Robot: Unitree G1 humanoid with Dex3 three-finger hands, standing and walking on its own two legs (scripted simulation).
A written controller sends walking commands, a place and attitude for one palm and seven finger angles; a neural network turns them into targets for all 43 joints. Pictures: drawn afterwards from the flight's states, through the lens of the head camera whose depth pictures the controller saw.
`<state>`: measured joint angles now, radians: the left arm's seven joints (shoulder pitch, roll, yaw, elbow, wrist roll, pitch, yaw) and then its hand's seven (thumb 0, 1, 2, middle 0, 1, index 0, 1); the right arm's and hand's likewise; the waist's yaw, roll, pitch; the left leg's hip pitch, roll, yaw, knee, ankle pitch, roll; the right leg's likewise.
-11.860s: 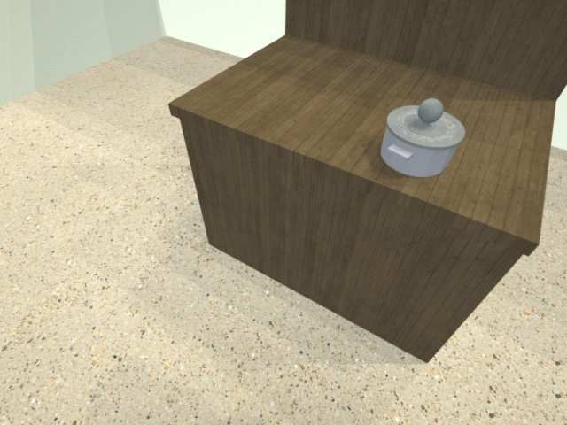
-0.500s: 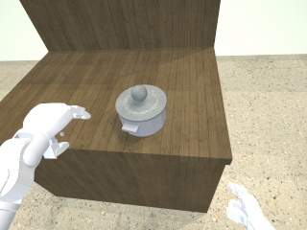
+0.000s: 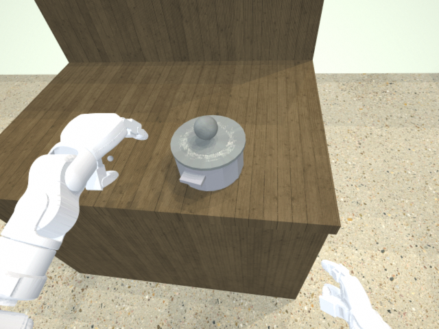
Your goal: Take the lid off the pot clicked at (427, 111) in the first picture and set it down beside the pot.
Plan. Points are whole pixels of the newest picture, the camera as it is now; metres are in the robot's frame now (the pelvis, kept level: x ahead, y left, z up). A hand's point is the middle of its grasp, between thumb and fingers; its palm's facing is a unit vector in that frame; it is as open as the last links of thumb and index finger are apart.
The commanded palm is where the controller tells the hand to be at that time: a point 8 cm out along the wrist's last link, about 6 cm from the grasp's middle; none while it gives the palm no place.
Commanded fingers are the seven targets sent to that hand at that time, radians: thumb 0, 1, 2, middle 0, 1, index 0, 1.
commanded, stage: move the open hand above the knob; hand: left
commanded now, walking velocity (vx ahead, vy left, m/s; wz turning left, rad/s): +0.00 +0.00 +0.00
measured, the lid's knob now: (205, 127) +0.51 +0.09 +0.08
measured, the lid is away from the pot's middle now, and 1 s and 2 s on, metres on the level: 0.00 0.00 0.00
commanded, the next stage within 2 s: none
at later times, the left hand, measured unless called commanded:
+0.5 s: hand (153, 134) +0.40 +0.16 +0.16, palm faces -0.13 -0.04 -0.99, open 10.3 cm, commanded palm +0.37 +0.16 +0.23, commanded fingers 0.00 -0.35 1.48 -0.82 -0.08 -0.82 -0.08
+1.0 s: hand (179, 121) +0.43 +0.12 +0.16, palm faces -0.19 -0.03 -0.98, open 10.3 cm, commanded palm +0.42 +0.12 +0.23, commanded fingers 0.00 -0.35 1.48 -0.82 -0.08 -0.82 -0.08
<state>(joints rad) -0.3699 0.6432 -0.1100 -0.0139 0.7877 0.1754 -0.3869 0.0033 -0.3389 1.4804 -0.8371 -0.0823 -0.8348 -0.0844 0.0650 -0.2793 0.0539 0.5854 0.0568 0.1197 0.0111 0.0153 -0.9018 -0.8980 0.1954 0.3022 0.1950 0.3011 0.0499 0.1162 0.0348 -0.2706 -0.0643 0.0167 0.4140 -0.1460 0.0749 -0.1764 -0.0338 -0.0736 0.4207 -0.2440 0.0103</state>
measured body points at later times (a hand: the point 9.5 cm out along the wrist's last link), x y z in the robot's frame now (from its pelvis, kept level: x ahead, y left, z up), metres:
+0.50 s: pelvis +0.01 -0.01 +0.00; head +0.03 -0.06 +0.45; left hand +0.40 +0.16 +0.21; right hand +0.21 -0.23 -0.11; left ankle +0.05 +0.07 -0.74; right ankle -0.01 -0.13 -0.74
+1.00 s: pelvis +0.02 -0.04 +0.00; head +0.03 -0.08 +0.44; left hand +0.44 +0.12 +0.21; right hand +0.21 -0.27 -0.12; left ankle +0.05 +0.07 -0.74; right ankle -0.01 -0.13 -0.74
